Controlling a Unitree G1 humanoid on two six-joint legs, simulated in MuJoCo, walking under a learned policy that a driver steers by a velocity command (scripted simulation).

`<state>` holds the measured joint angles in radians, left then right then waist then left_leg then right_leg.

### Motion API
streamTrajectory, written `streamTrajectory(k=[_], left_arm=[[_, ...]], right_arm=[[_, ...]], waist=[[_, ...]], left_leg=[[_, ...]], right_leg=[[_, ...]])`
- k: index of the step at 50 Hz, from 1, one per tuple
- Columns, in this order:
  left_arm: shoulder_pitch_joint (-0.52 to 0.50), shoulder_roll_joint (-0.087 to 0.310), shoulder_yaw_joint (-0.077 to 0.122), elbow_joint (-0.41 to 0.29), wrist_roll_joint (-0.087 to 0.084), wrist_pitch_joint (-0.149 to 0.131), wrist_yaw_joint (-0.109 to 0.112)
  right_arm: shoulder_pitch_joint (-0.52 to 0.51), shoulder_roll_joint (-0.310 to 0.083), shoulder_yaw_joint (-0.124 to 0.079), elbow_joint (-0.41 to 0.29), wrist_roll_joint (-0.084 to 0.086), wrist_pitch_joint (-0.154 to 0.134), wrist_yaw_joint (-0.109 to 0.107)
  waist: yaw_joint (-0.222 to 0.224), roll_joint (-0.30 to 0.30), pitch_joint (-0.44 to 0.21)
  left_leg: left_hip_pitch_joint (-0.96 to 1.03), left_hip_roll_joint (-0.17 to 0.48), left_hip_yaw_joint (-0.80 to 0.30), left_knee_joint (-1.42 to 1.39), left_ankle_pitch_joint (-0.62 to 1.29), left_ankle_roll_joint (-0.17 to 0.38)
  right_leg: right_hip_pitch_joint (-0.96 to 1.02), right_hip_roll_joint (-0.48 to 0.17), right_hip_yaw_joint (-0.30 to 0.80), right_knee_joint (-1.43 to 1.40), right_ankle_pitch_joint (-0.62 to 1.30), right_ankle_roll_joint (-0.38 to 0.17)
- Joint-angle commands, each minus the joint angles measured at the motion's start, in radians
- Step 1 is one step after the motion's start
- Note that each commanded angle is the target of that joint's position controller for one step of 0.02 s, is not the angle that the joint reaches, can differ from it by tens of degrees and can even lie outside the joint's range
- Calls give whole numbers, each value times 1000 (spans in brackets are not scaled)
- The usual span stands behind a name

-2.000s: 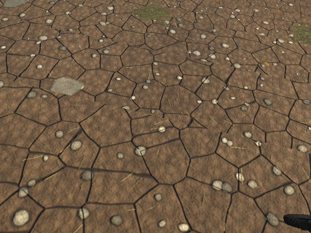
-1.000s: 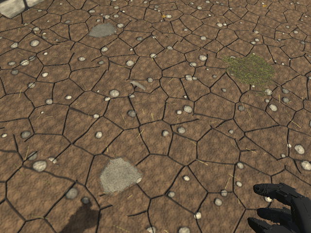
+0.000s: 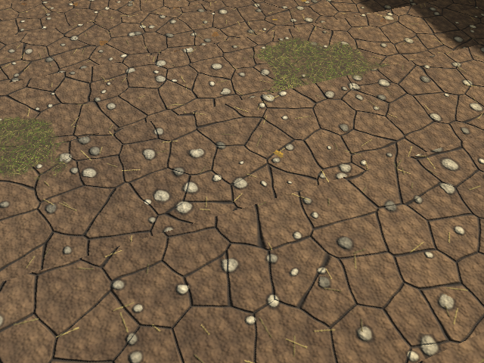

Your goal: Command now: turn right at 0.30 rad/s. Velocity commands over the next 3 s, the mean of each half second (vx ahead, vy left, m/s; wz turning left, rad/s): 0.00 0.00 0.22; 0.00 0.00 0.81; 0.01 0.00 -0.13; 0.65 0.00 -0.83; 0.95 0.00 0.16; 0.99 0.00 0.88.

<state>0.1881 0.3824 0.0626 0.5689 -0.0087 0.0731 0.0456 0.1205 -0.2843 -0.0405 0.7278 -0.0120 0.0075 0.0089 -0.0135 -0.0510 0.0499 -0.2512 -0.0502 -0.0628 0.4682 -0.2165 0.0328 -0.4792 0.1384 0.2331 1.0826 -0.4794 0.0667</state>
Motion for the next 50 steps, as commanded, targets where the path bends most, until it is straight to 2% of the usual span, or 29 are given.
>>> streamTrajectory(k=[1, 4, 7, 9, 10, 11, 12, 13, 14, 16, 17, 18, 20, 23, 25, 27, 28, 29, 30, 31, 32, 33, 34, 35, 37, 41, 43, 45, 50], left_arm=[[55, 83, 31, -31, -5, -5, 6], [7, 32, 9, -29, -5, -13, 8], [-18, -3, -11, -14, 4, -25, 1], [2, -3, -7, 18, 7, -36, 3], [36, 5, -1, 39, 9, -40, 5], [58, 34, 7, 52, 12, -43, 8], [78, 66, 15, 51, 17, -43, 14], [107, 94, 21, 46, 28, -41, 24], [106, 143, 41, 73, 31, -33, 23], [85, 90, 39, 52, 41, -23, 25], [57, 73, 35, 32, 45, -24, 31], [29, 59, 31, 23, 36, -30, 32], [-37, 58, 36, 23, 18, -44, 27], [-67, 71, 47, 37, 18, -48, 19], [-73, 84, 55, 47, 14, -48, 10], [-75, 94, 61, 55, -6, -53, -4], [-88, 90, 62, 59, -19, -57, -11], [-48, 60, 56, 78, -17, -61, -20], [-31, 24, 44, 58, 16, -67, -26], [-126, -18, 26, -12, 44, -74, -20], [-159, 34, 38, -1, 28, -80, -15], [-174, 44, 43, 2, 14, -83, -10], [-153, 56, 49, 22, 19, -83, 0], [-148, 71, 54, 30, 30, -81, 9], [-138, 51, 50, 42, 26, -81, 1], [-167, 15, 34, 43, 20, -85, -8], [-177, 19, 33, 46, 17, -87, -11], [-160, 3, 21, 58, 22, -90, -15], [-172, 7, 8, 47, 16, -97, -30]], right_arm=[[-86, -102, -7, -75, 6, -7, -13], [-28, -88, 1, -48, 8, -2, -20], [-3, -131, -9, -32, 13, 7, -21], [38, -137, -7, -12, 22, 15, -20], [41, -158, -13, -8, 37, 19, -20], [50, -191, -25, -11, 51, 18, -21], [43, -200, -29, -19, 56, 12, -21], [6, -177, -26, -41, 52, 1, -17], [9, -129, -23, -68, 57, -8, -14], [7, -125, -27, -75, 52, -9, -2], [17, -126, -36, -73, 50, 1, 0], [27, -137, -48, -80, 47, 13, 3], [48, -104, -47, -89, 45, 39, 3], [34, -89, -41, -130, 38, 58, 16], [49, -105, -48, -152, 42, 65, 28], [79, -120, -61, -164, 44, 75, 35], [123, -120, -69, -157, 42, 80, 33], [198, -155, -91, -140, 38, 80, 20], [253, -306, -135, -157, 39, 74, -4], [239, -380, -136, -188, -3, 44, 7], [217, -318, -118, -200, -6, 16, 18], [187, -280, -104, -198, 5, 1, 11], [143, -252, -97, -200, 26, 0, 0], [97, -230, -87, -208, 41, 9, -15], [84, -218, -78, -223, 29, 23, -38], [122, -235, -79, -222, 27, 40, -64], [120, -245, -79, -229, 29, 48, -71], [90, -230, -73, -239, 20, 58, -74], [85, -195, -53, -245, 13, 71, -66]], waist=[[35, 168, -42], [-3, 202, -64], [-28, 238, -71], [-25, 226, -64], [-1, 218, -55], [6, 212, -61], [16, 186, -90], [33, 125, -126], [5, -77, -133], [41, -175, -115], [47, -183, -112], [39, -142, -91], [6, -89, -53], [18, -106, -56], [21, -115, -78], [12, -102, -99], [-15, -82, -110], [-39, -1, -141], [-49, 291, -132], [-50, 403, -221], [-74, 243, -223], [-50, 191, -162], [-21, 116, -120], [-2, 123, -108], [9, 159, -132], [-6, 141, -147], [-9, 161, -142], [-3, 179, -169], [-29, 194, -149]], left_leg=[[38, 229, -227, -192, 102, 184], [136, 216, -204, -182, 59, 185], [116, 214, -187, -173, 63, 184], [88, 200, -225, -147, 116, 181], [77, 194, -244, -129, 163, 173], [56, 193, -274, -121, 222, 159], [15, 192, -288, -102, 259, 132], [-61, 162, -257, -32, 268, 98], [-136, 64, -116, 44, 125, 49], [-279, -4, 1, 257, -138, -19], [-321, 9, 18, 425, -323, -36], [-363, 43, 17, 566, -373, -58], [-370, 100, 15, 566, -300, -84], [-276, 116, 72, 448, -172, -92], [-200, 106, 111, 360, -154, -75], [-137, 85, 153, 250, -108, -44], [-60, 64, 175, 154, -35, -21], [86, 38, 134, 60, 57, 20], [279, 225, -223, -43, 513, 136], [314, 404, -640, -117, 510, 353], [296, 413, -577, -150, 384, 358], [231, 365, -500, -146, 305, 310], [189, 314, -426, -142, 240, 253], [152, 280, -375, -140, 232, 215], [120, 230, -343, -141, 276, 194], [169, 204, -383, -131, 268, 193], [172, 188, -417, -126, 225, 185], [126, 169, -386, -98, 289, 179], [98, 182, -435, -58, 393, 195]], right_leg=[[-38, -55, -35, 117, 55, 31], [-16, -111, -70, -110, 68, 39], [117, -153, -162, -368, 32, 36], [209, -130, -189, -561, 106, 29], [260, -106, -205, -683, 200, 14], [314, -97, -200, -734, 269, -13], [387, -138, -174, -717, 324, -41], [470, -215, -137, -669, 478, -73], [468, -264, -108, -632, 564, -130], [500, -416, 7, -696, 700, -233], [490, -483, 43, -713, 773, -281], [472, -526, 43, -720, 833, -305], [432, -486, -70, -725, 803, -266], [386, -429, -205, -721, 745, -235], [375, -431, -250, -693, 736, -223], [378, -447, -279, -631, 706, -202], [348, -437, -313, -563, 669, -173], [270, -387, -365, -409, 577, -121], [-13, -256, -412, -100, 125, -15], [-235, -86, -222, 145, -228, 19], [-267, -118, -119, 228, -198, 5], [-266, -131, -107, 229, -114, -19], [-258, -155, -103, 175, -20, -26], [-228, -168, -98, 110, 53, -25], [-157, -137, -104, 80, 134, -11], [-184, -88, -90, -43, 189, 8], [-187, -73, -78, -108, 204, 13], [-111, -75, -110, -109, 252, 24], [-40, -99, -132, -162, 188, 9]])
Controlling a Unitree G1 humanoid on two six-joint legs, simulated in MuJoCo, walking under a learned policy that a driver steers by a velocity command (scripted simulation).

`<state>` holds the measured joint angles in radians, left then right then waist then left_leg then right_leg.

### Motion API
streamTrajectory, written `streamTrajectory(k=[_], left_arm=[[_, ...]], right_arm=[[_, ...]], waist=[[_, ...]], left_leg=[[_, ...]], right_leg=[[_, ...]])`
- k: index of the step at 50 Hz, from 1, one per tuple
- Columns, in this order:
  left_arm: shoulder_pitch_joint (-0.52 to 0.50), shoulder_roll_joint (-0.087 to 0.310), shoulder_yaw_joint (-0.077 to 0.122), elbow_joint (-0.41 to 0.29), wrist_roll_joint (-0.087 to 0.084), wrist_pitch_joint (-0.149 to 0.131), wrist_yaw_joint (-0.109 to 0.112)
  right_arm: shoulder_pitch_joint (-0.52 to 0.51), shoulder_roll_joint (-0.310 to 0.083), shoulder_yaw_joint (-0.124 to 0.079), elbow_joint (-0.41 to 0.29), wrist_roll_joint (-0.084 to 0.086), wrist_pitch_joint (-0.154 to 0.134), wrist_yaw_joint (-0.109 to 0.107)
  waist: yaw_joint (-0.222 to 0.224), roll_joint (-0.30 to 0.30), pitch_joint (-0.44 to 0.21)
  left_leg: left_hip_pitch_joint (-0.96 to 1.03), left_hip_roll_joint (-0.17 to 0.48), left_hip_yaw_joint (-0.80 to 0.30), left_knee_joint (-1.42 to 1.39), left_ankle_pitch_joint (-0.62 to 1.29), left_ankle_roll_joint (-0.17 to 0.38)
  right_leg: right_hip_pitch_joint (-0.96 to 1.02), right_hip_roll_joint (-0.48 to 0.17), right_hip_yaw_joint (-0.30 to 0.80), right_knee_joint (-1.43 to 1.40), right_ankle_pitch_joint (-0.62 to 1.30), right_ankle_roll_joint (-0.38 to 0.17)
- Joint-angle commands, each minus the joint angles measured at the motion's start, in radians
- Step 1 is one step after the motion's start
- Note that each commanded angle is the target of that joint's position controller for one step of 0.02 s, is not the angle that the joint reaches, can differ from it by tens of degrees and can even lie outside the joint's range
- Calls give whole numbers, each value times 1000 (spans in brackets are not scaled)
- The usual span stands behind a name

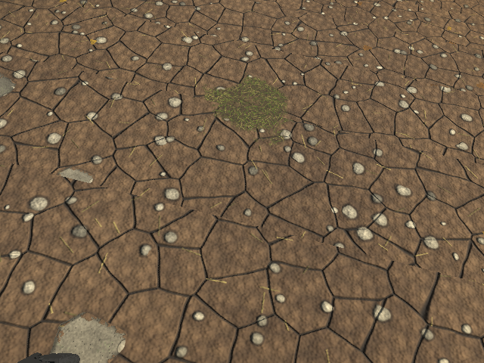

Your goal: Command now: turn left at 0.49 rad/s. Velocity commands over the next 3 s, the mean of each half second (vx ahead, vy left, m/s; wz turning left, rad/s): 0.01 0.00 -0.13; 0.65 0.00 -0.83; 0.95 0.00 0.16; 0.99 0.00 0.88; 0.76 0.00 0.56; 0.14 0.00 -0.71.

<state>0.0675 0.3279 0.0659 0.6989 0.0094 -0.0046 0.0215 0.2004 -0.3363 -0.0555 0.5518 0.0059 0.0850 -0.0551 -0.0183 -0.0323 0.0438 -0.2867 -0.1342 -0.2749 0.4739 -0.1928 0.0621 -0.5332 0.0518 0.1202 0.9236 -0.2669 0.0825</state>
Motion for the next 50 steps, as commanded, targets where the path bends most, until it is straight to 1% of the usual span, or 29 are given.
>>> streamTrajectory(k=[1, 6, 7, 8, 9, 10, 11, 13, 15, 18, 21, 23, 24, 26, 28, 29, 31, 32, 33, 34, 35, 37, 40, 41, 43, 46, 47, 48, 50], left_arm=[[-53, 63, 3, -88, -3, -22, -11], [11, 63, 0, -85, -12, -32, -38], [30, 59, 2, -81, -10, -31, -38], [77, 33, -7, -64, 2, -33, -40], [68, 49, -14, -65, 18, -33, -41], [23, 65, -28, -81, 29, -30, -39], [13, 34, -42, -74, 28, -34, -42], [37, 117, -11, -62, -12, -25, -38], [116, 187, 14, -63, -32, -7, -19], [166, 178, 26, -75, -32, 15, 1], [140, 144, 28, -95, -41, 56, 21], [149, 149, 36, -102, -43, 73, 31], [169, 151, 39, -99, -50, 77, 36], [181, 154, 39, -109, -59, 74, 38], [130, 137, 29, -141, -49, 61, 23], [114, 125, 25, -151, -47, 60, 14], [82, 61, 1, -180, -55, 52, 4], [157, -24, -23, -163, -45, 47, -7], [147, 5, -14, -225, -68, 24, -14], [108, 64, -1, -233, -79, 6, -13], [95, 121, 17, -208, -72, 6, -10], [130, 111, 23, -171, -49, 17, -16], [111, 73, 17, -176, -55, 8, -26], [105, 74, 21, -171, -56, -1, -26], [104, 69, 23, -160, -64, -11, -33], [67, 79, 39, -142, -75, -33, -57], [11, 68, 38, -146, -72, -41, -64], [-16, 61, 34, -152, -63, -54, -74], [-90, 24, 21, -170, -45, -61, -89]], right_arm=[[7, -141, -35, -68, -7, -4, 0], [-30, -115, -23, -62, 5, 0, 14], [-46, -102, -16, -61, 17, -2, 14], [-66, -57, 2, -52, 19, -8, 13], [4, -3, 18, -25, -5, -18, 14], [114, -11, 19, 7, -37, -28, 16], [76, -68, 0, 3, -53, -37, 15], [-86, -102, -19, -26, -46, -47, 2], [-156, -106, -33, -49, -17, -44, -1], [-116, -79, -43, -26, -3, -49, 1], [-115, -23, -34, -17, 2, -60, 6], [-135, -6, -30, -18, 2, -74, 16], [-122, -10, -30, -14, 4, -85, 27], [-143, -19, -32, -19, 17, -109, 56], [-137, -36, -41, -24, 34, -135, 74], [-91, -37, -45, -11, 33, -148, 75], [79, -63, -66, 42, 39, -164, 70], [188, -89, -68, 56, 12, -163, 68], [171, -176, -82, 50, -31, -170, 75], [79, -183, -90, 42, -23, -185, 77], [32, -124, -74, 35, -3, -190, 71], [30, -63, -49, 44, 11, -195, 56], [100, -56, -38, 91, -5, -211, 45], [123, -76, -41, 105, -19, -219, 45], [165, -69, -37, 138, -19, -219, 47], [250, -21, -16, 182, -34, -217, 46], [302, -32, -19, 198, -32, -221, 48], [310, -37, -13, 214, -24, -221, 43], [376, -47, -14, 246, -16, -218, 33]], waist=[[-28, 175, -141], [-10, 185, -145], [8, 173, -134], [41, 153, -146], [-3, 49, -161], [-86, -110, -148], [-70, -129, -83], [6, -125, -46], [60, -138, -40], [54, -79, -72], [44, -87, -95], [51, -96, -120], [53, -93, -162], [68, -136, -142], [38, -180, -86], [6, -174, -100], [-89, -73, -101], [-91, 91, -188], [-45, 191, -90], [-15, 209, 9], [-13, 179, 63], [-18, 137, 63], [-45, 120, 64], [-49, 99, 36], [-52, 95, 55], [-54, 104, 85], [-89, 107, 113], [-72, 83, 154], [-99, 62, 207]], left_leg=[[144, 271, -238, -54, 391, 171], [158, 257, -279, -9, 529, 164], [162, 238, -277, -4, 456, 140], [125, 218, -244, -6, 348, 101], [80, 155, -155, 59, 156, 35], [15, 79, -58, 124, -246, -27], [-18, 80, 9, 107, -277, -85], [-74, 90, 75, 77, -145, -112], [-226, 63, 110, 227, -278, -139], [-338, 58, 113, 544, -341, -173], [-306, 55, 136, 533, -278, -173], [-272, 44, 145, 445, -236, -170], [-227, 46, 148, 369, -202, -162], [-131, 42, 158, 222, -171, -142], [0, 48, 159, 105, -132, -131], [126, 43, 179, 96, -72, -132], [432, 131, 170, -90, 14, -91], [575, 321, -51, -129, -200, -28], [471, 511, -367, -219, -377, 85], [364, 553, -444, -289, -540, 131], [321, 506, -340, -302, -506, 119], [286, 410, -129, -305, -320, 69], [263, 347, 80, -319, -121, 34], [293, 347, 112, -302, -76, 37], [325, 337, 187, -273, 17, 27], [401, 326, 261, -234, 34, -16], [417, 348, 244, -247, 25, -6], [393, 345, 275, -259, 31, 1], [357, 350, 323, -272, 66, 20]], right_leg=[[24, -17, -19, -25, -44, -14], [168, -27, -39, -235, -91, -44], [207, -31, -45, -381, -35, -53], [329, -63, -36, -562, 147, -70], [430, -163, 78, -603, 347, -104], [459, -276, 211, -564, 632, -194], [367, -321, 299, -601, 572, -317], [401, -254, 336, -620, 282, -301], [507, -269, 415, -612, 268, -315], [554, -255, 413, -576, 441, -333], [516, -196, 364, -575, 505, -311], [521, -175, 372, -562, 515, -303], [517, -156, 379, -581, 306, -297], [420, -135, 442, -650, -178, -298], [282, -129, 491, -653, -254, -289], [186, -111, 485, -641, -225, -287], [-55, -42, 411, -459, -328, -215], [-134, 66, 256, -109, -370, -161], [-342, 63, 224, 15, -294, -147], [-423, -43, 172, 105, -191, -134], [-435, -81, 138, 145, -107, -121], [-406, -112, 81, 240, 36, -98], [-401, -140, 35, 309, 188, -91], [-402, -147, 21, 353, 246, -85], [-446, -153, 26, 354, 292, -85], [-485, -137, 62, 190, 400, -114], [-513, -125, 47, 170, 419, -119], [-499, -116, 77, 45, 488, -122], [-451, -83, -2, -49, 525, -125]])
Over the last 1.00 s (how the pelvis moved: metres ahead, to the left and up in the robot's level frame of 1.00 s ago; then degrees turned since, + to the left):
0.03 0.03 0.00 37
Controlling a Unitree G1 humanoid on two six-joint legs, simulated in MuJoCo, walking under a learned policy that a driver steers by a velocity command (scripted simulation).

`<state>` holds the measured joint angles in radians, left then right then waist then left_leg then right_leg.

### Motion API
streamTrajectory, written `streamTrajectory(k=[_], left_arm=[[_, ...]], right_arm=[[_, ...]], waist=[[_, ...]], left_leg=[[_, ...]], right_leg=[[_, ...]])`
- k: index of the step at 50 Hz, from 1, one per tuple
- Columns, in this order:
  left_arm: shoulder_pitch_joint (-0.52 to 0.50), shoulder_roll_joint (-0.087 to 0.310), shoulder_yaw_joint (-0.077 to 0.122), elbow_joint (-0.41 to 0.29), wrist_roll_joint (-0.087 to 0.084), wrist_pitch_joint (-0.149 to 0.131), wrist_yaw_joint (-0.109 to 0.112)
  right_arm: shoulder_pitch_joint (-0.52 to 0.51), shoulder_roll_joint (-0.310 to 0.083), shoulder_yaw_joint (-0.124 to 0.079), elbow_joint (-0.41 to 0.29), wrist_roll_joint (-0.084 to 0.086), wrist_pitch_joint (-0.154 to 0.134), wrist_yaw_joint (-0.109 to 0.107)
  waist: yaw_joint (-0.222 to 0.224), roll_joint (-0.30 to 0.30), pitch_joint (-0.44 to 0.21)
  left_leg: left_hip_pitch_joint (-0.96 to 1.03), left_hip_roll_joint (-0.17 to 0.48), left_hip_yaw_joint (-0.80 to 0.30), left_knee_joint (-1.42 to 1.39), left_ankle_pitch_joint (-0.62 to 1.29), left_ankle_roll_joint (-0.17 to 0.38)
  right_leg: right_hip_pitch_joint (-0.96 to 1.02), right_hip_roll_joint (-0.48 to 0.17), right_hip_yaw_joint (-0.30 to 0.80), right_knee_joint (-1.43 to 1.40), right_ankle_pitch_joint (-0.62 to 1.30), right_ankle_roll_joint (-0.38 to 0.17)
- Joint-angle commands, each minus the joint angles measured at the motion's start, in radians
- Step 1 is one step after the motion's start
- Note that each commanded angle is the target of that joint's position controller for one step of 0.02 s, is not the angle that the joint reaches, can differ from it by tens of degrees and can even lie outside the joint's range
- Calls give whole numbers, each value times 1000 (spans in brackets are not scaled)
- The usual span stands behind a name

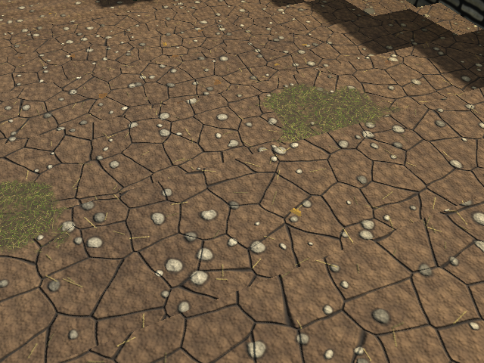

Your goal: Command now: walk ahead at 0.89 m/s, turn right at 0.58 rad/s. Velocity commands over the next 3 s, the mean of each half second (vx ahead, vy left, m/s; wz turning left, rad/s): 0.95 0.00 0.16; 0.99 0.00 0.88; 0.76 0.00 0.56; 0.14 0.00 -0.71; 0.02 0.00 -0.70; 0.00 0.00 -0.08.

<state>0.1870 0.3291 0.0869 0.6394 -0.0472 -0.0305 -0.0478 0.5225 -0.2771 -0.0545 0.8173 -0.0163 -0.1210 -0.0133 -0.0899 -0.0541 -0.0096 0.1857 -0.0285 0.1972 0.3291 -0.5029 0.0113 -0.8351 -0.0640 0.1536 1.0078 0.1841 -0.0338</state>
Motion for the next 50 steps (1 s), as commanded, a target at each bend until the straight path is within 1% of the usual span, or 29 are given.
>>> streamTrajectory(k=[1, 6, 9, 11, 12, 13, 14, 15, 17, 18, 20, 22, 24, 27, 28, 29, 30, 31, 32, 33, 34, 35, 36, 37, 39, 41, 43, 46, 50], left_arm=[[-238, 12, -2, -121, 12, -41, -27], [-326, -18, -20, -151, 1, -70, -79], [-163, 15, -4, -94, 37, -90, -81], [162, 92, 34, 20, 11, -56, -35], [343, 114, 46, 82, 30, -50, -11], [353, 170, 22, 112, 92, -57, -1], [371, 153, 22, 73, 107, -44, 13], [394, 148, 40, 86, 104, -43, 9], [270, 72, 27, 138, 79, -71, 7], [177, 50, 14, 147, 68, -89, 7], [56, 1, 1, 160, 58, -105, -1], [-33, -35, -14, 168, 46, -116, 7], [-35, -18, -14, 180, 55, -118, 35], [6, 78, 5, 181, 59, -99, 82], [0, 114, 10, 171, 56, -91, 93], [-82, 158, 21, 121, 63, -94, 95], [-202, 195, 24, 79, 31, -104, 86], [-344, 167, 20, 57, -8, -120, 59], [-312, 7, -21, 42, -11, -138, 20], [-129, -68, -44, -20, -5, -164, 5], [-73, -41, -57, -67, 5, -171, 1], [-121, 23, -35, -73, -11, -162, 3], [-117, 42, -22, -57, 0, -141, 21], [-90, 24, -26, -52, 24, -119, 36], [-131, 17, -31, -98, 52, -95, 46], [-94, 2, -22, -82, 74, -100, 34], [-183, -42, -38, -105, 96, -109, 1], [-329, -65, -34, -170, 48, -114, -21], [-116, -12, 19, -69, 9, -143, -3]], right_arm=[[59, -94, -8, -1, 15, -8, -12], [134, -122, -8, 61, 48, 37, -30], [162, -166, -7, 112, 63, 74, -27], [68, -197, -12, 98, 32, 88, -21], [-61, -172, -17, 72, 32, 75, -9], [3, -18, 10, -5, 15, 37, 9], [157, -39, 22, 29, 64, -1, 24], [83, -95, 8, -14, 107, -10, 18], [-33, -75, 4, -38, 100, 19, -23], [-12, -29, 5, -32, 85, 49, -31], [2, 27, 10, -29, 71, 86, -12], [-121, 15, 9, -77, 72, 97, -4], [-226, 2, 11, -121, 42, 92, 7], [-264, -38, -3, -146, 39, 70, 51], [-203, -59, -17, -135, 44, 71, 62], [29, -137, -61, -70, 35, 76, 68], [298, -242, -111, 6, 44, 95, 58], [531, -263, -122, 77, 47, 115, 44], [448, -146, -71, 83, 34, 116, 57], [212, -105, -21, 0, 24, 82, 64], [66, -78, -5, -82, 25, 55, 76], [-75, -116, -24, -144, 17, 29, 91], [-187, -174, -43, -191, 25, 10, 95], [-254, -211, -53, -217, 35, -1, 84], [-323, -157, -32, -234, 53, 7, 35], [-294, -162, -39, -204, 30, 32, -12], [-159, -85, -22, -126, 68, 46, -51], [-71, -58, -22, -74, 69, 84, -53], [-93, -42, -26, -84, 86, 119, -57]], waist=[[-15, 64, 280], [-2, 65, 306], [97, 125, 145], [262, 195, 29], [383, 62, -9], [242, -209, -145], [209, -216, -332], [254, -93, -429], [184, 113, -258], [107, 114, -80], [27, 25, 36], [23, -58, 165], [42, -45, 203], [48, 52, 139], [4, 33, 80], [-125, 0, -66], [-284, -37, -167], [-419, 113, -153], [-346, 466, 28], [-76, 643, 60], [31, 496, -20], [96, 136, 58], [158, -98, 79], [194, -129, 84], [205, -119, 120], [175, -50, 28], [70, 9, 14], [-17, 140, 33], [48, 139, 0]], left_leg=[[-139, 249, -122, -105, 390, 74], [-50, 286, -37, -11, 620, 82], [-76, 275, -86, 261, 1013, 92], [-137, 253, -184, 677, 1067, 101], [-379, 93, -180, 1132, 601, 51], [-829, 39, -325, 1455, -271, 80], [-912, 30, -468, 1452, -205, 79], [-966, 64, -451, 1300, -59, 30], [-950, 166, -382, 1220, 130, 13], [-883, 188, -361, 1199, 212, -18], [-824, 248, -373, 1082, 243, -34], [-820, 277, -351, 909, 281, -26], [-848, 250, -285, 751, 391, -3], [-723, 140, -133, 586, 538, 56], [-580, 68, -73, 584, 521, 75], [-260, -18, 2, 767, 628, 81], [77, -47, -25, 816, 579, 114], [335, 3, -103, 729, 593, 190], [125, -22, -228, 408, 501, 257], [31, 50, -583, 324, 416, 363], [-52, 175, -916, 99, 276, 449], [-267, 216, -1074, -25, 105, 422], [-466, 223, -1090, 26, 44, 414], [-589, 217, -1064, 133, 156, 418], [-825, 127, -853, 143, 233, 366], [-957, -1, -657, 251, 330, 303], [-803, -67, -545, 349, 30, 219], [-616, -69, -616, 425, -67, 180], [-431, -107, -568, 795, 15, 126]], right_leg=[[-113, 45, -49, -196, 102, -22], [-14, 69, -129, -413, 92, -87], [436, 83, -196, -476, 130, -110], [731, -18, -99, -557, 109, -108], [1032, -107, -13, -720, 242, -141], [1443, -194, -24, -227, 728, -97], [1540, -290, 30, -95, 846, -177], [1527, -303, 138, -304, 385, -261], [1161, -331, 323, -607, -258, -253], [888, -326, 238, -650, -98, -248], [650, -299, 88, -684, -30, -200], [497, -243, -70, -783, -13, -133], [534, -184, -215, -788, 73, -96], [644, -124, -366, -726, 240, -55], [646, -108, -393, -646, 473, -40], [574, -123, -399, -440, 814, -37], [406, -120, -361, -161, 910, -24], [163, -25, -329, 376, 308, 16], [58, 191, -275, 825, -738, 28], [-123, 179, -70, 884, -920, -7], [-113, 176, 11, 781, -882, -43], [-56, 160, 2, 596, -733, -75], [53, 133, 25, 498, -647, -66], [99, 107, 41, 452, -618, -35], [260, 63, 9, 113, -613, 15], [544, 118, -88, -8, -130, 40], [503, 118, -65, -323, 236, 11], [518, 136, -24, -574, 165, 23], [703, -2, 1, -888, 405, 93]])
Over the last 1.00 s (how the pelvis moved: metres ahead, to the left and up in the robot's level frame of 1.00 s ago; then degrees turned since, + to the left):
0.18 -0.07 -0.03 -34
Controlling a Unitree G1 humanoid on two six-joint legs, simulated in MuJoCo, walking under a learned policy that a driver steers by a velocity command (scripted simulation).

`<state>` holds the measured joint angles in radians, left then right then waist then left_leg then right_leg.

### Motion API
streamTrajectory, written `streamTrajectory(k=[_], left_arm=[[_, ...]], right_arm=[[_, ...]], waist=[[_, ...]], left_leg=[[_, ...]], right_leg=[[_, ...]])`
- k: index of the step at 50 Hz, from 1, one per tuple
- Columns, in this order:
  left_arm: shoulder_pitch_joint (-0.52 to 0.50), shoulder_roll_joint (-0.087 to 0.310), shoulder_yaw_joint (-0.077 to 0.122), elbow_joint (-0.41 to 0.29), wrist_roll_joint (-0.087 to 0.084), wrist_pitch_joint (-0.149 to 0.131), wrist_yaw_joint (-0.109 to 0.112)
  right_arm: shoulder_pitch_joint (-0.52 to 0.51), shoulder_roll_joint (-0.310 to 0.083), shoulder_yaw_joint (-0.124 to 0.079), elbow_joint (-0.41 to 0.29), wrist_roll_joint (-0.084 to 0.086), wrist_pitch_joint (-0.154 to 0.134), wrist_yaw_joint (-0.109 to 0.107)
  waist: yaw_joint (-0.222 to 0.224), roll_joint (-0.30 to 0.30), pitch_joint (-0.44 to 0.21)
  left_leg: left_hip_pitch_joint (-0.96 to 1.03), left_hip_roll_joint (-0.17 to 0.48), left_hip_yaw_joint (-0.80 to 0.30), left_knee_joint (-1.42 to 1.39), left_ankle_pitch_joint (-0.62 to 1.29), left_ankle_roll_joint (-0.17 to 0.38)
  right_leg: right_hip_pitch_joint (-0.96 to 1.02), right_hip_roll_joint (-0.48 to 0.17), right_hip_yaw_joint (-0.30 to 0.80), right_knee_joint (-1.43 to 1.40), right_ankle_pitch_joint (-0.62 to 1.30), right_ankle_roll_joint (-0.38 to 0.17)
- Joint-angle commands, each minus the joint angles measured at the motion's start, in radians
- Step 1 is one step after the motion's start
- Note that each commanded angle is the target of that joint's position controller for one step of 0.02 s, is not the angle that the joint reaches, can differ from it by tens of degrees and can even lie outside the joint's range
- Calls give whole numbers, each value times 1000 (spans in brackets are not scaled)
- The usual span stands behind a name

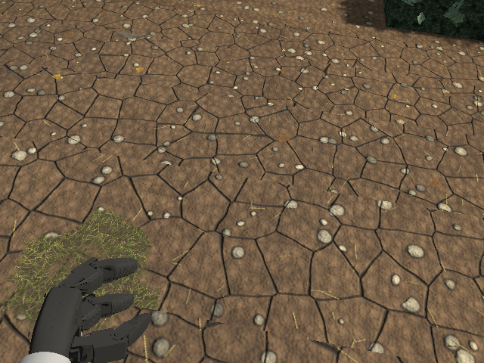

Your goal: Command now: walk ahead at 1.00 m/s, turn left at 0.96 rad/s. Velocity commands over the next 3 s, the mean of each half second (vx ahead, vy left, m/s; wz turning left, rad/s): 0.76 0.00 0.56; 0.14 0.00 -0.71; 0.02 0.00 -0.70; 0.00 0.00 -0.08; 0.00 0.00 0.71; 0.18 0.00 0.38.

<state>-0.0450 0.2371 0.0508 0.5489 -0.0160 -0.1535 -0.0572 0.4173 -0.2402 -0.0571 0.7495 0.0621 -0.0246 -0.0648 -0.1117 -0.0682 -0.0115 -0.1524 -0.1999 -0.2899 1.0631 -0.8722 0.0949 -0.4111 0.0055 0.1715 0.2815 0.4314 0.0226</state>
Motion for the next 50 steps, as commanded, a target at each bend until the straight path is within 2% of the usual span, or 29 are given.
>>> streamTrajectory(k=[1, 2, 3, 4, 5, 6, 7, 8, 9, 11, 15, 18, 20, 21, 22, 23, 24, 26, 29, 33, 37, 39, 40, 41, 42, 43, 44, 46, 50], left_arm=[[315, 97, 75, 82, -32, -18, 6], [537, 106, 80, 132, -20, -10, 2], [619, 145, 79, 159, 21, 3, 4], [568, 256, 108, 156, 29, 10, 5], [506, 310, 131, 180, 17, 15, 8], [479, 158, 90, 173, 41, 22, 18], [392, 71, 56, 176, 27, 5, 33], [371, 22, 38, 211, 18, -7, 35], [340, 11, 24, 248, 11, -3, 42], [301, 21, 21, 274, 20, 7, 52], [431, 96, 15, 329, 10, 37, 84], [528, 179, 13, 381, -5, 64, 90], [515, 197, 5, 395, -18, 69, 88], [444, 203, 1, 369, -11, 62, 82], [502, 88, -29, 327, 34, 53, 67], [659, 111, -26, 369, -5, 49, 53], [565, 181, -5, 327, -20, 61, 54], [468, 130, 1, 288, -17, 105, 74], [542, 53, 10, 286, -15, 179, 91], [443, 64, 13, 193, 8, 205, 85], [502, 155, 53, 182, 9, 246, 64], [452, 119, 48, 139, -7, 270, 73], [494, 126, 53, 144, 3, 261, 70], [502, 168, 62, 138, 17, 236, 58], [389, 348, 96, 94, 25, 203, 56], [358, 337, 69, 49, 24, 166, 36], [372, 355, 82, 38, 45, 144, 7], [293, 295, 68, 22, -17, 140, 12], [290, 223, 47, -8, -21, 183, 91]], right_arm=[[-34, -85, -24, -37, -16, 31, 6], [-81, -12, -2, -58, -43, 9, 30], [27, 73, 25, -88, -34, -19, 56], [198, 44, 28, -115, 34, -40, 56], [129, -16, 29, -145, 74, -50, 41], [-31, -85, 10, -142, 43, -38, 19], [-162, -155, -19, -156, 15, -32, 14], [-186, -136, -19, -153, -12, -23, 21], [-181, -86, -14, -167, -26, -18, 36], [-214, -56, -9, -198, -30, -19, 56], [-344, 55, 41, -261, -55, -51, 86], [-376, 10, 27, -266, -58, -73, 126], [-186, -92, -17, -214, -69, -79, 128], [-19, -146, -35, -172, -96, -74, 110], [31, -205, -25, -158, -136, -72, 93], [47, -141, -5, -182, -143, -73, 98], [-33, -138, -15, -198, -114, -64, 93], [-162, -87, -5, -185, -74, -59, 79], [-315, -62, -2, -188, -83, -50, 79], [-391, -141, -30, -168, -96, -28, 45], [-489, -154, -33, -194, -61, -35, 52], [-482, -119, -35, -170, -25, -21, 63], [-480, -139, -45, -161, -9, -9, 60], [-438, -122, -47, -156, 6, 0, 55], [-352, -100, -41, -204, -37, 6, 49], [-294, -111, -38, -177, -77, 11, 44], [-385, -143, -44, -220, -51, 20, 32], [-476, -186, -61, -224, -46, 34, -6], [-461, -116, -44, -189, -69, 40, 13]], waist=[[175, 147, -70], [281, 100, -149], [260, -123, -213], [157, -416, -263], [145, -365, -240], [181, -4, -152], [169, 97, 3], [154, 146, 87], [92, 97, 160], [92, -68, 151], [134, 66, 125], [126, 2, 51], [-3, -33, -62], [-106, -42, -134], [-35, 269, -304], [-19, 263, -507], [-23, 199, -431], [52, 58, -213], [170, 110, -77], [184, 191, -135], [235, 203, -155], [231, 221, -69], [266, 189, -49], [253, 57, 38], [122, -348, 97], [84, -213, -30], [127, -136, -115], [110, 24, -13], [112, 6, -118]], left_leg=[[-225, 69, -27, 259, 380, 25], [-494, 57, -49, 504, 171, 18], [-787, 69, -56, 772, 110, 23], [-953, 124, -7, 944, 191, -13], [-1115, 190, 88, 951, 338, -49], [-1049, 243, 134, 929, 462, -39], [-1008, 277, 81, 750, 617, -16], [-926, 314, 51, 656, 657, -13], [-800, 332, 42, 460, 698, -31], [-617, 337, 146, 250, 776, -57], [-535, 227, 275, -192, 836, -50], [-311, 109, 388, -409, 853, -20], [-17, 119, 327, -554, 1035, 44], [219, 243, 208, -587, 1285, 103], [486, 569, -40, -416, 2043, 217], [601, 714, -205, -401, 2174, 352], [502, 661, -117, -477, 2015, 322], [274, 556, 30, -584, 1642, 234], [-94, 501, 228, -717, 1415, 183], [-178, 484, 401, -705, 1320, 142], [-249, 555, 445, -559, 1153, 101], [-232, 512, 488, -483, 1082, 38], [-237, 481, 518, -343, 1084, 6], [-299, 439, 493, -140, 880, -47], [-570, 255, 444, 209, 204, -135], [-625, 212, 245, 373, 103, -143], [-629, 171, 190, 397, 181, -127], [-679, 190, 141, 318, 336, -116], [-629, 165, 127, 152, 495, -130]], right_leg=[[522, -124, -7, -29, 61, 35], [817, -186, 56, 186, -126, 22], [1042, -210, 56, 463, -9, 70], [1057, -367, 373, 370, -133, -42], [995, -510, 663, 152, -810, -252], [787, -477, 671, -6, -1173, -266], [597, -434, 577, -6, -1004, -225], [434, -368, 420, 22, -782, -160], [250, -253, 186, 0, -616, -108], [100, -159, -51, -67, -376, -46], [186, -159, -121, 0, 206, -66], [294, -184, -134, 82, 504, -88], [301, -165, -99, 323, 490, -65], [185, -120, -96, 568, 274, -39], [-16, 55, -134, 1015, -972, -13], [-126, 78, 97, 1184, -1132, -9], [-181, 26, 74, 1156, -1062, 7], [-264, -42, -33, 1053, -975, 40], [-98, -74, -106, 904, -901, 75], [31, -73, -177, 721, -597, 73], [160, -70, -202, 854, -527, 34], [150, -38, -257, 628, -688, -11], [228, 11, -316, 489, -632, -33], [244, -9, -167, 210, -472, -107], [290, -198, 302, 196, 260, -253], [319, -282, 379, 242, 569, -337], [283, -306, 496, 116, 233, -411], [266, -269, 470, 114, -103, -341], [374, -165, 322, 202, -16, -258]])
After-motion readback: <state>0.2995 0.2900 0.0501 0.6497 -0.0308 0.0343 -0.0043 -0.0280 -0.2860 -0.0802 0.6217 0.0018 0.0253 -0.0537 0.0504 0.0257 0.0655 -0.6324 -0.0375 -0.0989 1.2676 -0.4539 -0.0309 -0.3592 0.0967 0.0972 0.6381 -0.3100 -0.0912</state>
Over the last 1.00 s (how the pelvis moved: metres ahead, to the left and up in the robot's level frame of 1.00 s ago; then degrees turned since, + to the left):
0.93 0.02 -0.23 35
